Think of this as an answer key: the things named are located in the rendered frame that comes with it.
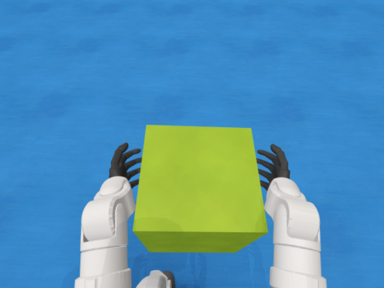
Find right robot forearm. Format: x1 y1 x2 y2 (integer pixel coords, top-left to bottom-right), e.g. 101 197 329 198
264 178 327 288

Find left robot forearm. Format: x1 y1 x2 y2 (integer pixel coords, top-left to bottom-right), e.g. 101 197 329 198
74 176 136 288

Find robot right hand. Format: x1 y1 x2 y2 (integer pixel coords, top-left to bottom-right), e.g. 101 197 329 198
256 144 290 191

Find robot left foot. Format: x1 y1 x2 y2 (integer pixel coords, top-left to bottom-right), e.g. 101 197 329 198
163 271 175 288

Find robot left hand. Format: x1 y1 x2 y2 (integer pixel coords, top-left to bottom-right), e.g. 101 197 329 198
109 143 142 189

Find robot left shin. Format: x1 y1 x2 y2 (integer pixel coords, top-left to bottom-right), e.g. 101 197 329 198
150 270 167 277

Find carton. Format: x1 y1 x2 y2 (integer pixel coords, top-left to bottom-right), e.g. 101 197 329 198
133 125 268 253

